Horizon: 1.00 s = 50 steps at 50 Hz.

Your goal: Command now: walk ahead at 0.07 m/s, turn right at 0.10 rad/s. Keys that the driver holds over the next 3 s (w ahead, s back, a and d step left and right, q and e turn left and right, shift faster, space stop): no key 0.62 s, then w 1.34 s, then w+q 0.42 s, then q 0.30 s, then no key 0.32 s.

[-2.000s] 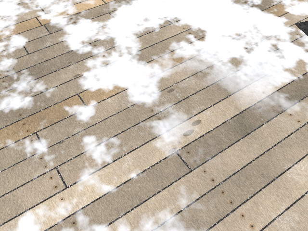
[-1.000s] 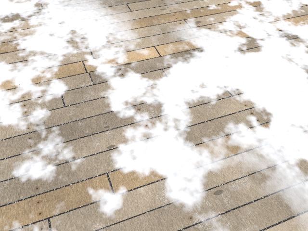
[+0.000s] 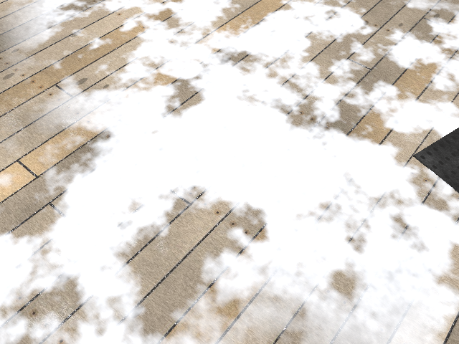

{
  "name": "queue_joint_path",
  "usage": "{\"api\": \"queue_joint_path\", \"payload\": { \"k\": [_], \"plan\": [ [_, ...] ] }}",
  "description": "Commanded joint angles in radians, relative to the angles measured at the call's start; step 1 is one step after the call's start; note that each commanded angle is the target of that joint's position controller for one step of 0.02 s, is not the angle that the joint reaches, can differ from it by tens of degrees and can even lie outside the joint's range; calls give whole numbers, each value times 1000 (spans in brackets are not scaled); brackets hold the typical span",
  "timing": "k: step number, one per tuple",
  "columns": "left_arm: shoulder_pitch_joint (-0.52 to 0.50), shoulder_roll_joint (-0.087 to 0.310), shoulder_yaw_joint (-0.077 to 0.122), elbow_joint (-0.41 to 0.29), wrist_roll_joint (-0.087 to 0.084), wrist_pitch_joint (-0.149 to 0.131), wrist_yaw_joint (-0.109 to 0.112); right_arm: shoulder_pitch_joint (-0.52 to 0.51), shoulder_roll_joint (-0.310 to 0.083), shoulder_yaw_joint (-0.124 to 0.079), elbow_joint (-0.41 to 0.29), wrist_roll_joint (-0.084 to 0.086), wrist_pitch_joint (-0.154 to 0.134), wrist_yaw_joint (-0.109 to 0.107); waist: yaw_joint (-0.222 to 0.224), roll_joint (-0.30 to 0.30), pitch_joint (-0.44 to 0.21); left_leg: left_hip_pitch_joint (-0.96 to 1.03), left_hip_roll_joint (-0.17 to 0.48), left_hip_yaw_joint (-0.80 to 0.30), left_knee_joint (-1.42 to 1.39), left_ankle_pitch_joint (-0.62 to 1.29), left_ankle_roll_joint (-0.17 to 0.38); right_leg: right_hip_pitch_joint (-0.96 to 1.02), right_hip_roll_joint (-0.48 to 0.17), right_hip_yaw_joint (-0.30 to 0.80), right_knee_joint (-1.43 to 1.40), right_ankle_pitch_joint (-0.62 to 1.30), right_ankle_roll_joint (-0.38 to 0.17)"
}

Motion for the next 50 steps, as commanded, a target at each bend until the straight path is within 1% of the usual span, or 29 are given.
{"api": "queue_joint_path", "payload": {
  "k": [1, 2, 4, 5, 9, 11, 12, 13, 14, 15, 16, 19, 31, 32, 34, 36, 37, 38, 40, 41, 42, 43, 44, 45, 46, 47, 48, 49, 50],
  "plan": [
    [80, 97, 22, -12, 22, 24, 2, 97, -105, -17, -22, 11, 2, 1, -28, 89, -171, 265, 369, -390, -184, 627, 251, -159, -51, 37, 290, -139, 36],
    [60, 81, 17, -7, 18, 36, -2, 50, -86, -7, -22, 1, 9, -5, -8, 77, -120, 183, 318, -324, -232, 476, 202, -134, -75, 36, 238, -89, 48],
    [70, 60, 7, 16, 19, 56, -6, 6, -99, -8, -9, -10, 17, -12, 16, 138, -84, 99, 226, -226, -280, 287, 137, -58, -89, -11, 108, -14, 72],
    [80, 50, 1, 30, 17, 62, -5, 6, -108, -10, 0, -11, 20, -11, 15, 156, -97, 107, 213, -210, -281, 240, 131, -41, -88, -34, 49, -5, 80],
    [34, 47, -5, 61, 10, 66, 2, 28, -135, -20, 38, -2, 30, -4, -11, 149, -112, 113, 197, -222, -288, -34, 109, 13, -103, -70, -151, 121, 77],
    [35, 40, -9, 85, 15, 58, 3, 13, -135, -22, 47, 3, 41, -3, 1, 130, -83, 42, 179, -224, -295, -214, 67, 81, -108, -79, -295, 238, 57],
    [18, 54, -11, 84, 24, 51, 5, 28, -127, -21, 57, 3, 43, -2, -6, 105, -62, -1, 173, -231, -307, -287, 29, 101, -144, -27, -340, 272, 44],
    [12, 72, -12, 82, 32, 40, 7, 33, -119, -21, 60, 4, 44, 1, -16, 81, -46, -12, 154, -224, -289, -297, -1, 87, -206, 47, -384, 242, 29],
    [-17, 99, -6, 96, 18, 33, 5, 45, -100, -22, 67, 13, 49, 5, -48, -24, 15, 55, 90, -155, -273, -227, -18, -73, -220, 84, -408, 139, 9],
    [-29, 66, -15, 104, 13, 22, 4, 43, -102, -22, 86, 10, 48, 6, -48, -36, 11, 168, 87, -143, -227, -126, -20, -152, -228, 96, -452, 97, 13],
    [-35, 59, -19, 114, 10, 12, 5, 60, -94, -23, 102, 7, 45, 7, -60, -47, -9, 229, 91, -141, -205, -63, -12, -166, -227, 90, -469, 114, 22],
    [-28, 58, -20, 140, 8, -1, 11, 86, -98, -24, 146, 2, 35, 6, -62, -28, -31, 245, 105, -145, -195, 8, 1, -109, -215, 69, -466, 207, 25],
    [23, 26, -31, 222, 6, -2, 18, 110, -67, -11, 264, 5, 36, -7, -43, 18, -12, 216, 104, -135, -204, 56, -17, -35, -217, 47, -455, 299, 8],
    [39, 26, -31, 231, 8, -1, 17, 119, -64, -10, 273, 4, 37, -7, -40, 13, -32, 220, 91, -126, -197, -18, -16, -27, -210, 47, -467, 212, 2],
    [57, 64, -13, 234, 9, 7, 16, 113, -74, -17, 271, -1, 43, -4, -29, -37, -2, 150, 30, -74, -109, -255, -2, -51, -208, 85, -486, -84, -39],
    [108, 90, 4, 239, 9, 14, 13, 58, -61, -19, 245, -13, 45, 6, 6, -94, 87, -23, -16, -17, 29, -328, -1, -55, -298, 224, -582, -331, -102],
    [117, 102, 12, 242, 10, 12, 13, 42, -37, -15, 230, -21, 39, 13, 9, -126, 132, -88, -7, 15, 110, -275, -1, -41, -365, 288, -622, -351, -133],
    [120, 96, 16, 243, 12, 7, 13, 26, -32, -15, 216, -26, 29, 18, 13, -128, 151, -135, 27, 6, 170, -243, 4, -26, -408, 324, -640, -306, -159],
    [125, 89, 21, 244, 21, -11, 9, 13, -52, -25, 193, -22, 6, 25, 5, -103, 144, -201, 60, -16, 206, -261, 14, 51, -421, 313, -623, -162, -173],
    [157, 63, 16, 250, 24, -22, 7, -42, -74, -34, 171, -19, -8, 29, 28, -59, 141, -241, 54, -6, 206, -269, 12, 123, -391, 261, -604, -14, -163],
    [148, 98, 27, 254, 22, -26, 7, -4, -47, -32, 165, -13, -16, 32, 4, -126, 112, -192, 63, -2, 151, -254, 17, 114, -408, 270, -583, -18, -171],
    [124, 89, 29, 246, 18, -32, 5, 10, -56, -37, 165, -7, -22, 34, -10, -120, 107, -114, 61, 5, 109, -208, 17, 70, -392, 241, -572, 39, -159],
    [85, 85, 28, 236, 12, -37, 2, 61, -47, -40, 177, -1, -27, 37, -53, -96, 87, 21, 32, 37, 19, -151, 22, 4, -362, 184, -535, 109, -136],
    [55, 81, 28, 228, 10, -39, -1, 167, -37, -46, 216, 3, -29, 35, -101, -64, 65, 207, -10, 66, -57, -112, 21, -93, -317, 122, -458, 173, -110],
    [42, 63, 22, 214, 12, -48, -3, 294, -69, -64, 260, 2, -33, 26, -153, 9, 13, 426, -3, 14, -103, -126, 29, -212, -263, 58, -319, 243, -80],
    [12, -6, 1, 175, 6, -59, -14, 441, -164, -89, 283, -13, -40, 12, -208, 245, -55, 581, 243, -342, -288, -372, 86, -365, -137, -90, 18, 174, -21],
    [8, 7, 7, 144, 21, -61, -20, 519, -212, -98, 317, -5, -28, 14, -191, 342, -67, 586, 405, -677, -415, -518, 168, -518, -57, -124, 258, -64, -14],
    [-27, 51, 20, 140, 39, -56, -25, 402, -144, -79, 290, -9, -20, 14, -124, 160, 20, 472, 398, -627, -397, -557, 173, -548, -142, -53, 385, -4, -37],
    [-36, 22, 15, 144, 35, -60, -37, 293, -110, -69, 249, -10, -25, 18, -83, 80, 64, 383, 359, -534, -400, -477, 157, -542, -182, -40, 401, 106, -46]
  ]
}}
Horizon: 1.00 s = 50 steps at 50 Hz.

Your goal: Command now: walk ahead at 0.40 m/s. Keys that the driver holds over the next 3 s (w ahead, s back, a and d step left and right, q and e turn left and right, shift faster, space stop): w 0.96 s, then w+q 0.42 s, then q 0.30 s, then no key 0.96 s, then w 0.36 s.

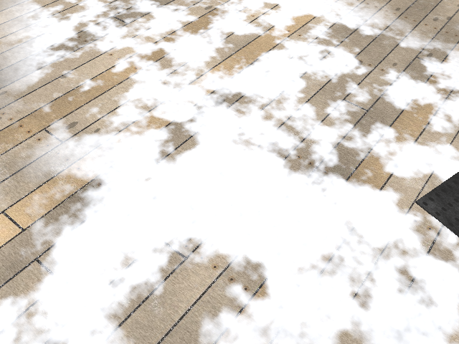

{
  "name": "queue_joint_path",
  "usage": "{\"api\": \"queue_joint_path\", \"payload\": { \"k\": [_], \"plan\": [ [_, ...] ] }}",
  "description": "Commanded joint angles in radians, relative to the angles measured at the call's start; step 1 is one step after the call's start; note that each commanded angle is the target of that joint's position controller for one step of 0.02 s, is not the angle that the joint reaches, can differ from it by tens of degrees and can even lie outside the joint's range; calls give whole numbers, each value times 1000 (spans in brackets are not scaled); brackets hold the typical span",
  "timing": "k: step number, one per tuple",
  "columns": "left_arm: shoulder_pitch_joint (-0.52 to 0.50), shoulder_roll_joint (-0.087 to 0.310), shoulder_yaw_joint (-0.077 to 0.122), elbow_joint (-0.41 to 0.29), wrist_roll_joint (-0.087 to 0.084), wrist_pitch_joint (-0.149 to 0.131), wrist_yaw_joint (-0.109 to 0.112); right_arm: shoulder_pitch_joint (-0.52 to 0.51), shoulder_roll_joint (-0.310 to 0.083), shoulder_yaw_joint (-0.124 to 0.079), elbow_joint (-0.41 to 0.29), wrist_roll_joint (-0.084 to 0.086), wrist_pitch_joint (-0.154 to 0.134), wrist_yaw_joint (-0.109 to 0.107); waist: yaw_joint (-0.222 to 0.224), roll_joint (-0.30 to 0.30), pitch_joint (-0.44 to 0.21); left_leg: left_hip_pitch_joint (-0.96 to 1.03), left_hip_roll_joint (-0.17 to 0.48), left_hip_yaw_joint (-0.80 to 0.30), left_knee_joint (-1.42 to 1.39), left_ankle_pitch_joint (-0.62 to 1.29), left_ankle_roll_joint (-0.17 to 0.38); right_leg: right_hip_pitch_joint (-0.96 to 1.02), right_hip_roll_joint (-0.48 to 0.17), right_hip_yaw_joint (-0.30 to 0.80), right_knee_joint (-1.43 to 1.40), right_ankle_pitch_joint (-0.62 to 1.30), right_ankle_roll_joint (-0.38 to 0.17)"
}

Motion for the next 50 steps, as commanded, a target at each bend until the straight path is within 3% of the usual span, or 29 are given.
{"api": "queue_joint_path", "payload": {
  "k": [1, 3, 6, 11, 15, 18, 19, 20, 21, 22, 23, 24, 25, 26, 27, 29, 33, 38, 41, 44, 46, 47, 48, 49, 50],
  "plan": [
    [-126, 47, 7, -102, 6, -37, -22, 132, -94, -12, 4, -3, -1, 0, -28, 49, 125, 212, 314, -461, -377, -139, 112, -455, -77, 26, 235, 137, -40],
    [-106, 39, 8, -98, 14, -25, -32, 115, -80, -1, 6, 5, -16, -7, -1, 96, 89, 181, 268, -361, -405, -15, 107, -411, -95, -10, 199, 201, -12],
    [-163, 46, 14, -116, 9, -7, -34, 201, -60, 11, 45, 8, -29, -12, -1, 86, 88, 247, 228, -235, -377, 306, 98, -473, -85, -55, 170, 248, 12],
    [-389, 14, -1, -209, -1, -1, -37, 249, -52, 25, 65, 5, -31, -15, -36, 111, 125, 217, 195, -146, -382, 515, 102, -475, -57, -120, -80, 351, 37],
    [-475, 18, -9, -252, -9, -4, -33, 267, -64, 25, 81, 4, -35, -23, -43, 122, 133, 247, 212, -119, -375, 651, 98, -368, -21, -153, -259, 402, 1],
    [-372, 57, 10, -238, -9, -13, -18, 224, -90, 18, 81, 1, -37, -28, 22, 123, 68, 317, 235, -93, -225, 978, 84, -212, 30, -158, -300, 333, -57],
    [-255, 78, 22, -202, -9, -19, -10, 210, -100, 14, 80, -3, -33, -30, 71, 124, 6, 337, 230, -83, -87, 1067, 74, -108, 56, -156, -317, 298, -77],
    [-92, 98, 37, -148, -5, -27, -2, 192, -108, 11, 75, 1, -27, -29, 139, 104, -75, 288, 206, -60, 109, 1015, 59, 78, 61, -153, -388, 329, -99],
    [61, 163, 59, -115, 20, -34, 9, 202, -80, 19, 54, 8, -25, -23, 183, 41, -173, 95, 165, -41, 386, 706, 49, 320, -110, 36, -409, 194, -144],
    [105, 246, 81, -117, 36, -30, 6, 338, 42, 39, 41, 44, -20, -6, 109, -188, -304, -282, -31, -13, 818, -122, 7, 591, -427, 581, -506, 72, -313],
    [22, 199, 74, -124, -7, -18, -5, 241, -74, 9, 39, 18, -17, -9, 109, -35, -256, -381, -22, -146, 904, -172, 30, 499, -392, 683, -622, -47, -295],
    [-102, 152, 59, -145, -19, -21, -7, 136, -81, 2, -6, 12, -21, -7, 64, -21, -90, -426, 39, -147, 864, -69, 39, 340, -363, 504, -651, -43, -255],
    [-150, 93, 44, -149, -15, -31, -11, 88, -72, 2, -17, 9, -26, -5, 42, 34, -21, -390, 72, -144, 803, -8, 39, 213, -325, 404, -687, 75, -226],
    [-144, 59, 32, -135, -9, -42, -8, 76, -57, -1, -16, -3, -20, -3, 14, 49, 17, -339, 94, -146, 754, 11, 36, 128, -283, 318, -692, 221, -195],
    [-136, 31, 22, -115, -13, -48, -3, 107, -26, 4, -12, -16, -4, 4, -24, 27, 13, -276, 111, -143, 703, 19, 23, 57, -249, 255, -715, 240, -170],
    [-96, 38, 19, -96, -11, -64, 2, 114, -1, 6, -11, -20, 18, 13, -43, 9, 26, -250, 117, -127, 649, 18, 4, 16, -223, 185, -732, 340, -169],
    [-13, 80, 21, -78, -14, -70, 2, -51, -20, 4, -74, -20, 39, 21, -25, -2, 74, -379, 148, -83, 500, 140, -34, 39, -196, 110, -785, 381, -157],
    [78, 72, 11, -64, -16, -67, 2, -253, -12, 15, -143, -2, 33, 26, 31, -16, 91, -400, 123, -29, 231, 289, -53, 128, -164, 33, -775, 547, -121],
    [142, 68, 8, -44, -13, -65, 8, -336, -17, 18, -169, 1, 29, 25, 65, -20, 91, -413, 95, -2, 142, 302, -39, 237, -177, 22, -747, 636, -114],
    [154, 81, 11, -32, -1, -60, 17, -375, -27, 16, -196, -1, 18, 23, 60, -35, 100, -419, 79, -5, 77, 233, -6, 342, -218, 20, -688, 749, -129],
    [120, 98, 15, -35, 3, -58, 22, -320, -44, 7, -188, 0, 9, 17, 20, -47, 76, -302, 40, 12, 29, 158, 27, 351, -224, -4, -602, 949, -109],
    [106, 110, 19, -35, 3, -57, 23, -234, -60, -2, -163, -2, 3, 10, -18, -54, 31, -188, 6, 24, 11, 126, 46, 347, -221, -14, -505, 1082, -97],
    [87, 114, 20, -37, -2, -53, 21, -76, -77, -15, -110, -6, -5, 1, -87, -30, -48, -7, -23, 41, -52, 163, 71, 314, -191, -44, -332, 1115, -78],
    [66, 106, 15, -57, -10, -55, 19, 107, -126, -35, -57, -26, -13, -9, -158, -5, -153, 252, 74, -60, -53, 157, 115, 147, -158, -76, -104, 911, -59],
    [162, 13, -4, -89, -56, -56, 4, 235, -238, -66, -43, -47, -11, -14, -142, 214, -309, 578, 382, -534, -98, 49, 260, -221, -6, -147, 313, 390, -1]
  ]
}}
Over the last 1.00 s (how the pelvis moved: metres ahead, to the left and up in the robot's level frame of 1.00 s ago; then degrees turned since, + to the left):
0.13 0.02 0.01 0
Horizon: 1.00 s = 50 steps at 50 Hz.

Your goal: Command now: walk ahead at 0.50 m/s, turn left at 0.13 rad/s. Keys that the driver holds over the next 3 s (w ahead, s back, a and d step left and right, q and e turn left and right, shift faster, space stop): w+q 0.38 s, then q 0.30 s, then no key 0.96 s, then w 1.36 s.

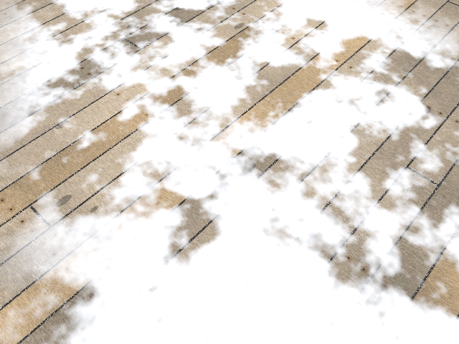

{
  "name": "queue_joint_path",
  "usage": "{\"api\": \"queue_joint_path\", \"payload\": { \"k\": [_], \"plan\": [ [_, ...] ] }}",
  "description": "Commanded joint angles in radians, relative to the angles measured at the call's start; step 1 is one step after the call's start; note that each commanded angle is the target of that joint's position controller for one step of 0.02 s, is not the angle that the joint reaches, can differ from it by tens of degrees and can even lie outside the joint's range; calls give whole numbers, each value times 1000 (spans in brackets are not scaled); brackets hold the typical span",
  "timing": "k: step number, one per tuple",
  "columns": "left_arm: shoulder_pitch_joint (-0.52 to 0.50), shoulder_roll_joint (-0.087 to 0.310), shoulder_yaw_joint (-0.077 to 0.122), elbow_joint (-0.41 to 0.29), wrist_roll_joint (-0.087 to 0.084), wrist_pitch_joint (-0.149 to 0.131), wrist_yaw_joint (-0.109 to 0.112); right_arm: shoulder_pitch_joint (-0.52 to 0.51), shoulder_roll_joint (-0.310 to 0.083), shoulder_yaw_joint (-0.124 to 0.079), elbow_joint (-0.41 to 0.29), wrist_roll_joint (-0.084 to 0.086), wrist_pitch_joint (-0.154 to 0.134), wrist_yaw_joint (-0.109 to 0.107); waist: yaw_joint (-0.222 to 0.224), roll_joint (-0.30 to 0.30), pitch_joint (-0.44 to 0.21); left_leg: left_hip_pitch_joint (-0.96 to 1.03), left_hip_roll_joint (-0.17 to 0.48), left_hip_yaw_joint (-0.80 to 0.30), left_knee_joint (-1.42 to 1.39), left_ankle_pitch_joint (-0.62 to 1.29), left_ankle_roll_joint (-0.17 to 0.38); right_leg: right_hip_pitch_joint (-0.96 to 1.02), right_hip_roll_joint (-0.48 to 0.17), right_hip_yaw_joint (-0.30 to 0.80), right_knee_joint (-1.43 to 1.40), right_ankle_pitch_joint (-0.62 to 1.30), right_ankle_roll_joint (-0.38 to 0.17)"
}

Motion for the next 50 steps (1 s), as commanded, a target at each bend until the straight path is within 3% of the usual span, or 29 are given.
{"api": "queue_joint_path", "payload": {
  "k": [1, 2, 3, 5, 7, 8, 9, 10, 11, 13, 19, 22, 24, 25, 26, 27, 28, 29, 30, 31, 32, 35, 38, 44, 46, 47, 48, 49, 50],
  "plan": [
    [64, 117, 27, -72, -13, -16, -12, 474, -259, -82, 96, 7, 12, -7, -169, 152, -375, 782, 407, -807, -248, -135, 263, -626, 39, 79, 798, -56, -29],
    [-41, 128, 35, -107, 2, -16, -13, 350, -223, -72, 80, 28, 16, -1, -120, 98, -205, 645, 359, -653, -258, -192, 232, -709, -37, 114, 813, 30, -38],
    [-114, 121, 34, -129, 11, -26, -16, 294, -158, -55, 71, 29, 10, 4, -105, 29, -102, 504, 316, -545, -281, -55, 199, -699, -74, 115, 749, 111, -36],
    [-116, 88, 31, -140, 29, -10, -22, 256, -100, -36, 81, 34, 4, -3, -38, 33, -43, 322, 232, -424, -345, -26, 154, -609, -118, 110, 631, 162, -12],
    [-128, 77, 31, -156, 37, 12, -25, 299, -97, -32, 98, 33, -11, -8, -20, 42, -32, 269, 188, -364, -344, 135, 147, -565, -118, 95, 572, 166, 16],
    [-138, 65, 29, -170, 37, 21, -29, 313, -133, -41, 100, 34, -12, -12, -11, 60, -45, 260, 185, -350, -353, 113, 159, -570, -116, 86, 528, 176, 33],
    [-178, 78, 31, -180, 37, 31, -30, 314, -132, -41, 94, 38, -11, -13, -16, 36, -40, 251, 142, -322, -371, 63, 136, -590, -115, 74, 514, 225, 42],
    [-213, 75, 28, -210, 34, 35, -32, 331, -177, -49, 89, 36, -11, -13, -18, 85, -29, 228, 171, -343, -384, 60, 162, -606, -122, 75, 447, 246, 56],
    [-283, 95, 30, -232, 32, 36, -29, 369, -151, -44, 97, 37, -10, -12, -40, 58, 7, 240, 160, -342, -392, 110, 154, -647, -129, 69, 413, 276, 69],
    [-382, 94, 26, -270, 25, 36, -30, 400, -152, -47, 94, 33, -5, -10, -69, 58, 14, 258, 151, -352, -403, 51, 148, -668, -124, 68, 290, 348, 89],
    [-565, 102, 16, -360, 10, 26, -35, 496, -173, -56, 83, 24, 4, -16, -139, 79, -8, 397, 153, -378, -308, 188, 127, -663, -74, 73, 98, 411, 91],
    [-495, 125, 20, -364, 7, 6, -24, 459, -198, -68, 62, 18, 16, -29, -95, 96, -31, 403, 134, -378, -162, 438, 64, -512, -28, 84, -4, 354, 61],
    [-303, 167, 36, -313, 12, -19, -7, 412, -207, -75, 41, 33, 13, -26, -11, 64, -118, 351, 60, -352, 60, 505, 8, -243, -15, 75, -137, 455, 26],
    [-163, 236, 53, -301, 36, -35, 5, 397, -167, -66, 1, 52, 5, -24, 35, -9, -243, 205, -2, -319, 291, 260, -22, 7, -193, 207, -111, 619, -15],
    [-129, 324, 68, -319, 50, -25, 3, 553, -56, -46, -18, 91, 15, -40, -24, -231, -423, -43, -136, -193, 601, -556, -47, 291, -543, 508, -33, 1064, -134],
    [-153, 291, 70, -330, 15, 0, -1, 586, -162, -65, -2, 60, 35, -53, -34, -196, -478, -82, -88, -183, 734, -570, -42, 209, -548, 621, -66, 1032, -196],
    [-223, 191, 44, -350, 11, 9, 1, 519, -179, -74, 6, 38, 49, -48, -54, -91, -343, -100, -44, -192, 756, -483, -50, 75, -477, 492, -101, 939, -175],
    [-276, 130, 24, -352, 11, 12, 4, 444, -165, -74, -8, 25, 56, -36, -59, -64, -225, -110, -15, -175, 716, -424, -66, -41, -407, 352, -135, 916, -141],
    [-288, 115, 16, -351, 15, 14, 10, 408, -152, -75, -19, 18, 67, -24, -65, -95, -175, -105, 8, -172, 690, -386, -81, -106, -362, 270, -162, 908, -119],
    [-289, 122, 16, -344, 10, 17, 17, 402, -141, -73, -25, 11, 84, -9, -79, -116, -140, -63, 14, -161, 673, -358, -90, -189, -323, 203, -202, 891, -109],
    [-281, 144, 21, -340, 13, 12, 15, 422, -126, -71, -29, 12, 97, -3, -90, -165, -142, -45, 5, -148, 682, -344, -101, -215, -338, 180, -199, 960, -135],
    [-271, 156, 26, -339, 14, 6, 9, 385, -128, -70, -52, 11, 117, 2, -98, -114, -164, -58, 3, -142, 627, -304, -110, -222, -333, 117, -215, 924, -155],
    [-261, 174, 31, -325, 16, 15, 8, 311, -110, -54, -89, 9, 129, 15, -93, -134, -157, -18, 13, -126, 461, -236, -105, -257, -323, 63, -235, 824, -151],
    [-225, 221, 46, -303, 15, 52, -9, 212, -123, -30, -128, 15, 130, 15, -50, -155, -142, 140, -3, -70, 161, -255, -82, -284, -325, 70, -218, 537, -144],
    [-233, 226, 46, -297, 5, 72, -9, 241, -121, -25, -119, 10, 115, 8, -75, -118, -131, 270, -13, -62, -45, -169, -59, -332, -307, 69, -157, 412, -99],
    [-200, 204, 41, -286, 12, 80, -10, 246, -136, -22, -117, 6, 101, 2, -75, -56, -124, 351, 21, -122, -178, -92, -51, -377, -278, 53, -116, 337, -43],
    [-146, 124, 21, -300, 21, 85, -19, 256, -200, -28, -128, -9, 85, -9, -45, 164, -156, 425, 257, -386, -288, 28, -28, -439, -192, -35, 68, 120, 27],
    [-144, 83, 6, -310, -3, 100, -6, 198, -249, -33, -141, 9, 83, -21, -43, 291, -110, 284, 386, -501, -313, 128, 103, -462, -72, -27, 108, -117, 55],
    [-185, 147, 19, -299, -5, 118, 1, 203, -197, -26, -129, 11, 79, -24, -69, 194, -76, 226, 346, -460, -311, 97, 136, -418, -92, 47, 193, -106, 59]
  ]
}}
Over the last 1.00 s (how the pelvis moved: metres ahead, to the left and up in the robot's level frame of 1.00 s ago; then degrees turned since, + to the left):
0.55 0.02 -0.01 1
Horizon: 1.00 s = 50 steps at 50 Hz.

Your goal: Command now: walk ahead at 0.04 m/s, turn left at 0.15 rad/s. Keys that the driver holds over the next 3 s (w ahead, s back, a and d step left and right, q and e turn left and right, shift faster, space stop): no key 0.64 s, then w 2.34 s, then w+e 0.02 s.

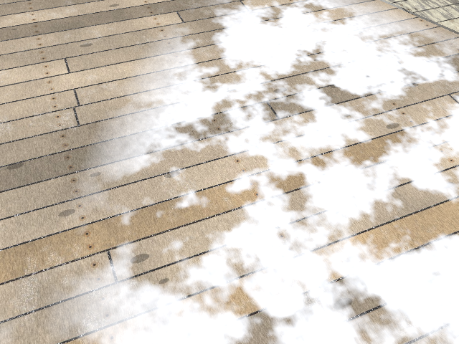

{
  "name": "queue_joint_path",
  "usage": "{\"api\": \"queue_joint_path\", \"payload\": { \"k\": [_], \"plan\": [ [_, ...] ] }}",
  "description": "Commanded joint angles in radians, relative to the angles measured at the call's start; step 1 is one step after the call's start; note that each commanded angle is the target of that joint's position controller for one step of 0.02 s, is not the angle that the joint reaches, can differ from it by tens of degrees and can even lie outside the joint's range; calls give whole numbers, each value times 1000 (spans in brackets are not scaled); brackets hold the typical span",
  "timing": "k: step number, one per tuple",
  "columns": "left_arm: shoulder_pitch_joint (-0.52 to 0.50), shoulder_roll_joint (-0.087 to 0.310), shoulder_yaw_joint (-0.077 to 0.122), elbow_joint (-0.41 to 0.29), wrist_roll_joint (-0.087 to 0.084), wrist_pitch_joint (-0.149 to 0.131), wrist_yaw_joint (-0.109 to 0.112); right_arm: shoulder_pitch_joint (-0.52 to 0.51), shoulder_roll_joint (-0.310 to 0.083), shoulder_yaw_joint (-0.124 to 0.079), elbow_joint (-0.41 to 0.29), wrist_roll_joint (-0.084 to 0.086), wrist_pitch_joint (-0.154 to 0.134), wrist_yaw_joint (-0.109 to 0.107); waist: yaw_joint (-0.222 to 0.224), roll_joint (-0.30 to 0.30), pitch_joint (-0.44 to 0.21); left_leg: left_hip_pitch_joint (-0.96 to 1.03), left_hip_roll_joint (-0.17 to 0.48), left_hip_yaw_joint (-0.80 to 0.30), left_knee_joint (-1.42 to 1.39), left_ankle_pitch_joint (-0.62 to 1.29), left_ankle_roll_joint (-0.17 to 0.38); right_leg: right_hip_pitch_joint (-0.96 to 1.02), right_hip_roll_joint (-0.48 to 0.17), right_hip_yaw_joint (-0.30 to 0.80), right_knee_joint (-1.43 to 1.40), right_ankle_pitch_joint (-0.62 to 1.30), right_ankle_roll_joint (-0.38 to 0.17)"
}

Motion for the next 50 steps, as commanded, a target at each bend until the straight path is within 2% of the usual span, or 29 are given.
{"api": "queue_joint_path", "payload": {
  "k": [1, 2, 3, 4, 6, 8, 10, 11, 12, 13, 14, 15, 17, 22, 32, 33, 35, 36, 37, 38, 39, 40, 42, 45, 46, 47, 48, 49, 50],
  "plan": [
    [3, 73, 13, -62, -16, 23, 7, 13, -135, -19, -36, 3, -26, -23, -26, 202, -13, 40, 311, -303, -293, 241, 181, -61, 18, 129, 148, -134, 1],
    [21, 69, 14, -42, -13, 23, 6, -20, -118, -11, -34, 1, -25, -26, -7, 184, -10, 47, 263, -247, -290, 253, 154, -49, 21, 136, 143, -91, 0],
    [34, 76, 19, -30, -3, 23, 6, -29, -120, -11, -33, 9, -30, -33, -3, 198, -20, 71, 236, -208, -274, 318, 140, -40, 29, 129, 146, -57, -1],
    [58, 71, 19, -11, 4, 21, 7, -24, -113, -7, -25, 13, -33, -35, -1, 179, -46, 103, 221, -180, -249, 403, 139, -22, 37, 127, 149, -49, 2],
    [53, 45, 12, 0, -1, 19, 11, -3, -105, -3, -3, 18, -39, -36, -11, 143, -71, 134, 222, -165, -219, 456, 143, 12, 41, 132, 100, -49, 8],
    [34, 30, 6, 5, -7, 19, 18, 5, -109, -3, 19, 16, -38, -38, -24, 152, -66, 142, 221, -179, -206, 402, 144, 39, 49, 128, 7, -34, 12],
    [52, 25, 3, 25, -9, 17, 25, -7, -116, -6, 36, 20, -33, -39, -10, 147, -61, 119, 203, -187, -188, 309, 120, 114, 58, 116, -155, 88, 7],
    [67, 28, 1, 38, -4, 11, 27, -9, -118, -8, 44, 24, -31, -39, -2, 127, -63, 80, 191, -191, -187, 234, 88, 187, 41, 131, -241, 218, 3],
    [70, 53, 3, 44, 6, 1, 28, 7, -102, -4, 53, 26, -32, -36, -13, 97, -64, 37, 170, -195, -188, 145, 51, 242, -14, 189, -267, 278, -4],
    [40, 94, 9, 44, 5, -7, 26, 44, -92, -7, 64, 28, -31, -31, -58, 39, -31, 25, 114, -159, -202, 64, 28, 204, -55, 231, -251, 298, -20],
    [6, 84, 10, 56, -8, -10, 17, 43, -77, -4, 84, 26, -28, -28, -60, -43, 11, 92, 80, -119, -213, 57, 16, 89, -51, 241, -267, 220, -34],
    [12, 40, -1, 61, -4, -16, 10, 40, -104, -10, 105, 25, -26, -29, -43, -13, 23, 126, 90, -125, -194, 69, 18, 57, -43, 237, -301, 161, -30],
    [11, 45, -2, 83, -3, -21, 16, 45, -105, -14, 129, 24, -27, -28, -45, -35, 26, 141, 97, -128, -182, 103, 21, 65, -31, 229, -319, 156, -24],
    [22, 37, -6, 122, -6, -26, 23, 65, -90, -10, 190, 24, -33, -31, -39, 9, 17, 118, 96, -124, -207, 89, 8, 111, -33, 230, -326, 148, -37],
    [44, 15, -18, 185, -7, -25, 26, 133, -74, 4, 285, 23, -30, -37, -40, 33, 41, 97, 97, -118, -219, 65, -7, 101, -28, 231, -334, 115, -48],
    [57, 16, -18, 192, -6, -24, 26, 147, -71, 6, 293, 22, -29, -38, -39, 27, 21, 100, 85, -110, -215, -10, -5, 105, -21, 232, -343, 27, -52],
    [71, 55, -2, 192, -5, -13, 24, 154, -88, -2, 289, 17, -22, -36, -33, -8, 46, 30, 33, -70, -143, -261, 13, 73, -8, 256, -344, -260, -84],
    [88, 54, 0, 190, -2, -8, 21, 142, -87, -4, 279, 10, -20, -31, -23, -19, 73, -31, 18, -58, -104, -328, 23, 77, -24, 286, -361, -355, -105],
    [116, 73, 8, 195, -5, -2, 21, 123, -72, -3, 265, 9, -17, -26, -7, -59, 112, -116, -3, -37, -45, -366, 21, 57, -69, 362, -411, -473, -132],
    [136, 91, 18, 204, -6, -2, 21, 112, -38, 3, 252, 3, -21, -18, -4, -126, 134, -137, -24, 31, 83, -259, 9, 57, -148, 456, -483, -520, -166],
    [123, 92, 23, 206, -3, -6, 21, 108, -22, 7, 242, -10, -30, -10, -12, -145, 138, -137, 12, 43, 192, -156, 9, 49, -218, 514, -522, -467, -197],
    [110, 78, 24, 203, 1, -12, 19, 113, -37, 1, 238, -8, -38, -6, -24, -108, 131, -156, 32, 31, 245, -164, 11, 58, -227, 507, -534, -385, -202],
    [66, 85, 29, 188, 3, -27, 17, 137, -42, -6, 232, 0, -58, 3, -55, -72, 105, -135, 47, 24, 201, -186, 22, 83, -195, 434, -497, -272, -186],
    [5, 77, 35, 173, -8, -32, 11, 288, -10, -10, 281, 12, -76, -5, -125, -54, 101, 199, -24, 97, -65, -98, 39, -108, -93, 300, -352, -290, -154],
    [-10, 51, 29, 162, -1, -35, 9, 368, -31, -18, 307, 8, -81, -14, -150, 15, 108, 314, 1, 36, -142, -146, 43, -206, -47, 252, -216, -276, -138],
    [-40, -26, 10, 130, 1, -44, 1, 488, -99, -33, 323, -5, -92, -25, -187, 246, 58, 417, 247, -325, -326, -389, 81, -309, 62, 106, 108, -184, -97],
    [-47, -28, 9, 92, 7, -50, -8, 535, -186, -53, 338, 4, -85, -23, -171, 351, 92, 383, 410, -653, -468, -660, 171, -489, 123, 78, 313, -205, -107],
    [-80, 31, 19, 79, 28, -56, -18, 436, -148, -45, 312, 2, -82, -23, -116, 204, 169, 266, 424, -659, -473, -671, 196, -496, 44, 151, 435, -103, -118],
    [-85, 28, 20, 85, 21, -64, -32, 338, -117, -36, 273, 6, -91, -17, -70, 119, 173, 217, 373, -550, -462, -564, 173, -476, 14, 169, 454, 2, -117]
  ]
}}
Over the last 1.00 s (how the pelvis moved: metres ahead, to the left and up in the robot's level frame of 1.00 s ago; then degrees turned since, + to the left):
0.34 0.02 0.01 26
